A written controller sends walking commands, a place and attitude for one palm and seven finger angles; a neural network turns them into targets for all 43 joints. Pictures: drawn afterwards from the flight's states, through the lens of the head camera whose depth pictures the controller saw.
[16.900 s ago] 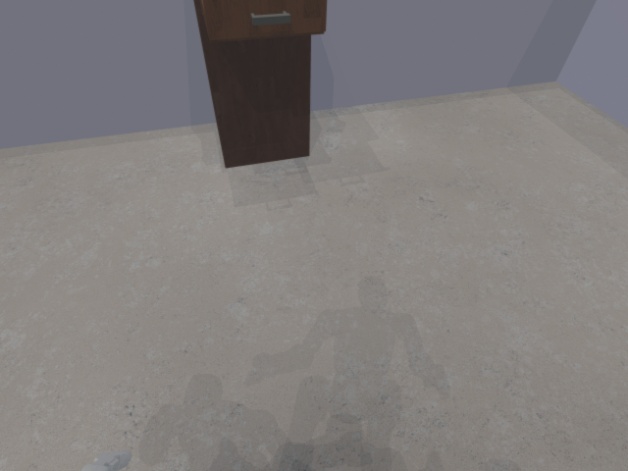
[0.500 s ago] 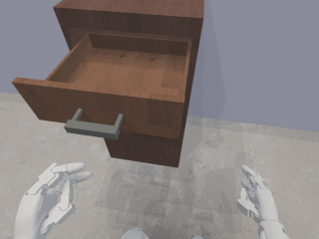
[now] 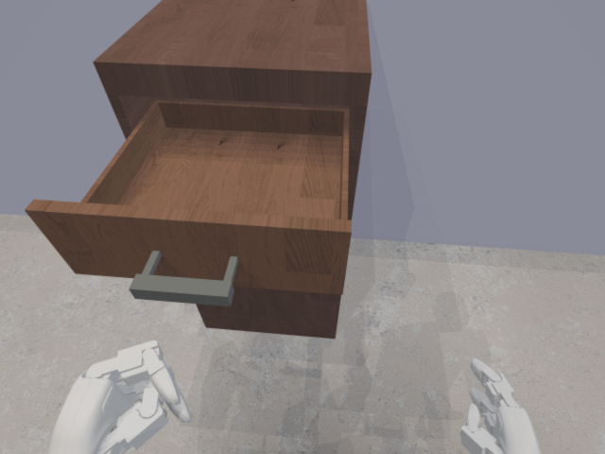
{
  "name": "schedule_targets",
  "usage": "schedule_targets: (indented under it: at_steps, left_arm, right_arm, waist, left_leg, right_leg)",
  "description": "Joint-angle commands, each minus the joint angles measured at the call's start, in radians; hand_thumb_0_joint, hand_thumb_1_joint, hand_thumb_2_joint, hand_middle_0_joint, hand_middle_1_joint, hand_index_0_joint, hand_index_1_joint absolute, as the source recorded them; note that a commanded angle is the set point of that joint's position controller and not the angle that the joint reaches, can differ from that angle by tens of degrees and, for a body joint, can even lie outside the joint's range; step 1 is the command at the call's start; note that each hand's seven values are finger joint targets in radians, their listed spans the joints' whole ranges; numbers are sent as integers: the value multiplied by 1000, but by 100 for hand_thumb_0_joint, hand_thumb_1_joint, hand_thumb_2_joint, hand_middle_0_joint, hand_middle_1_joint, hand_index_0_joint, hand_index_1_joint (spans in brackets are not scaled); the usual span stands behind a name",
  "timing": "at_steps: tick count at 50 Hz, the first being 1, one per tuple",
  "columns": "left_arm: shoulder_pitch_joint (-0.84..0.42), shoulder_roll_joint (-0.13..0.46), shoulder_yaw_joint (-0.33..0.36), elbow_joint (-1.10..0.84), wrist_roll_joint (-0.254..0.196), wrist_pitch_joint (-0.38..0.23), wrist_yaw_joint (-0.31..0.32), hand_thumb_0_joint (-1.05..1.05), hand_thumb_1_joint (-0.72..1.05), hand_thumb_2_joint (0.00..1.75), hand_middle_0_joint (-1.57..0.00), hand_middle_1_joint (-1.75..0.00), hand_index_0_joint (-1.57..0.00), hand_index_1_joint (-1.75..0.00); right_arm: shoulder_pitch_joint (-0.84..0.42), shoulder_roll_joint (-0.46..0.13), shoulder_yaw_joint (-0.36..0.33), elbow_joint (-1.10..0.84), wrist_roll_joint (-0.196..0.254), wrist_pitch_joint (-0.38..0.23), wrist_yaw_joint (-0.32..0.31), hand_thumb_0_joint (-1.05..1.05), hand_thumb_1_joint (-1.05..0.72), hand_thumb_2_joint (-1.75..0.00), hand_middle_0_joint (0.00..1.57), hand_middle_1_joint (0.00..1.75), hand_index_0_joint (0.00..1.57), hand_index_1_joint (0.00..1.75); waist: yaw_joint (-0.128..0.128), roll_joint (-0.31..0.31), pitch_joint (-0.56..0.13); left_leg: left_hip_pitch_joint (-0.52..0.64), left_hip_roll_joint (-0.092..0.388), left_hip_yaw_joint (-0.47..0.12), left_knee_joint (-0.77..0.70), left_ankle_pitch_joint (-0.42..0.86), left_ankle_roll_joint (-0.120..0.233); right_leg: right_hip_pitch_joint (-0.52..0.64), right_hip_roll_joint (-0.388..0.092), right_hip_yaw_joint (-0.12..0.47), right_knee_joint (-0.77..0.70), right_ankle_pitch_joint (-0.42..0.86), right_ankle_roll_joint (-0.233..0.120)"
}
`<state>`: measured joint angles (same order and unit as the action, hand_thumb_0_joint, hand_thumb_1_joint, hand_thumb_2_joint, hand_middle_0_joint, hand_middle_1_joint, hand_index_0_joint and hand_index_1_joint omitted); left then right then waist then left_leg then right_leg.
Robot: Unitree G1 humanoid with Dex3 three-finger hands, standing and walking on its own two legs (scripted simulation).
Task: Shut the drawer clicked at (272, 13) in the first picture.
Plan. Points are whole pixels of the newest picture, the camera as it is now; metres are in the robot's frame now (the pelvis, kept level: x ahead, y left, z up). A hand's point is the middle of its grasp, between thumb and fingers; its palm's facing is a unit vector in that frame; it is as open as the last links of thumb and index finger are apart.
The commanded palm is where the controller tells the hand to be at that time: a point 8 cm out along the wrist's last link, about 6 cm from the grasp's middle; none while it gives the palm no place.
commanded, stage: raise the hand and make a fist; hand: left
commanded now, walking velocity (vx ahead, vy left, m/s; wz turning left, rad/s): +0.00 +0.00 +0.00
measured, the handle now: (188, 275) +0.32 +0.18 +0.08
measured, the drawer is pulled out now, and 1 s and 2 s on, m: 0.29 0.29 0.29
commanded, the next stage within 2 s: bring the fist close to the handle in 0.84 s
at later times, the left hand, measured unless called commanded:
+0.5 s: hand (138, 380) +0.15 +0.15 +0.19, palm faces +0.00 -0.99 -0.12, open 3.3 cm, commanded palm +0.09 +0.20 +0.18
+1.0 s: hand (148, 387) +0.15 +0.14 +0.17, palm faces +0.03 -0.99 -0.15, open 3.3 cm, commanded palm +0.10 +0.20 +0.17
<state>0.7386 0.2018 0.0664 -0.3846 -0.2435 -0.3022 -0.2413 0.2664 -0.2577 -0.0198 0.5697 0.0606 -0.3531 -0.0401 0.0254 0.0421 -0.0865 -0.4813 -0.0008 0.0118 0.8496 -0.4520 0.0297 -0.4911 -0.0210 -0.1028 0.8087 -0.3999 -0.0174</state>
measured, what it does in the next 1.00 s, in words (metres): stands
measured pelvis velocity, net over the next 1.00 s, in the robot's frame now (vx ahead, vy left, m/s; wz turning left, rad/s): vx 0.00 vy -0.03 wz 0.00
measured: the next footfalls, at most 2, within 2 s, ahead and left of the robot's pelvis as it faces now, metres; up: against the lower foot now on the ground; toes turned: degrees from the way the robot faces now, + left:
none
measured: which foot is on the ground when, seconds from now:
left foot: down 0.00-1.00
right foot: down 0.00-1.00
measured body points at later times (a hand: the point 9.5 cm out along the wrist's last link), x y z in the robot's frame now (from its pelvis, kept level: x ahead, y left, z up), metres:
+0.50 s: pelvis +0.01 +0.01 +0.01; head -0.03 -0.01 +0.46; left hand +0.14 +0.20 +0.19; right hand +0.22 -0.18 -0.02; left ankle -0.01 +0.10 -0.70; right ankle +0.01 -0.11 -0.70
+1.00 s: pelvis +0.00 -0.03 +0.02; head -0.04 -0.06 +0.47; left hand +0.14 +0.20 +0.18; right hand +0.21 -0.24 -0.02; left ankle -0.01 +0.10 -0.70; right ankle +0.01 -0.11 -0.70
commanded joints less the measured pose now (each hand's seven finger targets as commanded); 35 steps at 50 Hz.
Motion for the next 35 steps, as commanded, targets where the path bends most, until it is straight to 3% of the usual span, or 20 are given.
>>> schedule_targets:
  at_steps: [1, 5, 6, 12, 15, 18, 20, 21, 24, 27, 28, 31, 33, 35]
  left_arm:
    - [23, 58, 68, -343, 15, -45, 94, 0, 90, 90, -128, -147, -128, -147]
    - [7, 66, 60, -344, 25, 40, 101, 0, 90, 90, -136, -156, -136, -156]
    - [25, 37, 18, -357, 29, 66, 88, 0, 90, 90, -138, -158, -138, -158]
    - [-11, 71, 13, -473, 36, 197, 67, 0, 90, 90, -140, -160, -140, -160]
    - [-46, 88, 29, -571, 35, 209, 89, 0, 90, 90, -140, -160, -140, -160]
    - [-42, 58, 5, -603, 34, 210, 107, 0, 90, 90, -140, -160, -140, -160]
    - [-8, 80, 40, -595, 29, 223, 113, 0, 90, 90, -140, -160, -140, -160]
    - [-21, 65, 15, -605, 30, 231, 109, 0, 90, 90, -140, -160, -140, -160]
    - [-10, 66, 27, -528, 27, 276, 99, 0, 90, 90, -140, -160, -140, -160]
    - [-22, 97, 76, -486, 13, 313, 84, 0, 90, 90, -140, -160, -140, -160]
    - [-28, 106, 88, -501, 10, 317, 81, 0, 90, 90, -140, -160, -140, -160]
    - [-25, 118, 106, -575, 1, 295, 84, 0, 90, 90, -140, -160, -140, -160]
    - [-19, 130, 133, -575, -14, 261, 89, 0, 90, 90, -140, -160, -140, -160]
    - [-21, 141, 158, -557, -30, 231, 90, 0, 90, 90, -140, -160, -140, -160]
  right_arm:
    - [-103, -56, -12, -189, -9, -66, 13, 0, -90, -90, 20, 30, 20, 30]
    - [-143, -60, 3, -198, -1, -42, 17, 0, -90, -90, 20, 30, 20, 30]
    - [-137, -59, 7, -205, 3, -35, 18, 0, -90, -90, 20, 30, 20, 30]
    - [-159, -52, 35, -231, 14, -15, 16, 0, -90, -90, 20, 30, 20, 30]
    - [-174, -51, 45, -243, 13, -24, 22, 0, -90, -90, 20, 30, 20, 30]
    - [-157, -47, 50, -235, 10, -29, 31, 0, -90, -90, 20, 30, 20, 30]
    - [-175, -48, 50, -232, 17, -33, 34, 0, -90, -90, 20, 30, 20, 30]
    - [-176, -46, 54, -236, 17, -35, 32, 0, -90, -90, 20, 30, 20, 30]
    - [-180, -50, 51, -227, 22, -22, 23, 0, -90, -90, 20, 30, 20, 30]
    - [-196, -55, 49, -228, 29, -9, 8, 0, -90, -90, 20, 30, 20, 30]
    - [-201, -56, 49, -231, 28, -8, 3, 0, -90, -90, 20, 30, 20, 30]
    - [-194, -49, 52, -242, 28, -28, 4, 0, -90, -90, 20, 30, 20, 30]
    - [-177, -51, 47, -221, 23, -41, 5, 0, -90, -90, 20, 30, 20, 30]
    - [-184, -53, 47, -209, 23, -57, 4, 0, -90, -90, 20, 30, 20, 30]
  waist:
    - [22, 38, -106]
    - [18, -8, -42]
    - [14, -2, -29]
    - [21, 4, -2]
    - [30, 46, -6]
    - [27, 39, -11]
    - [36, 23, -14]
    - [34, 19, -7]
    - [34, -26, 35]
    - [39, -74, 50]
    - [43, -61, 39]
    - [50, 6, -16]
    - [47, 8, -38]
    - [47, 15, -16]
  left_leg:
    - [82, 14, -56, -182, 294, -10]
    - [71, 27, -66, -210, 286, -16]
    - [82, 28, -61, -219, 294, -18]
    - [119, 35, -72, -263, 324, -28]
    - [141, 36, -79, -278, 318, -34]
    - [160, 40, -81, -285, 332, -42]
    - [156, 39, -81, -290, 325, -42]
    - [153, 35, -74, -294, 309, -39]
    - [135, 31, -65, -307, 260, -32]
    - [123, 22, -54, -315, 223, -23]
    - [132, 19, -49, -312, 223, -19]
    - [165, 10, -39, -299, 257, -16]
    - [181, 8, -35, -284, 280, -14]
    - [172, 7, -35, -274, 262, -13]
  right_leg:
    - [75, 24, -7, -96, 169, -6]
    - [94, 27, -10, -120, 177, -5]
    - [94, 29, -10, -126, 186, -5]
    - [136, 34, -17, -158, 214, -6]
    - [150, 37, -21, -161, 193, -8]
    - [152, 35, -28, -167, 193, -5]
    - [170, 38, -25, -175, 199, -8]
    - [173, 33, -25, -180, 201, -8]
    - [173, 33, -15, -206, 189, -5]
    - [185, 33, -4, -230, 171, -4]
    - [192, 32, 3, -236, 170, -4]
    - [214, 27, 5, -235, 199, -5]
    - [218, 28, 9, -241, 229, -3]
    - [207, 31, 16, -254, 216, -3]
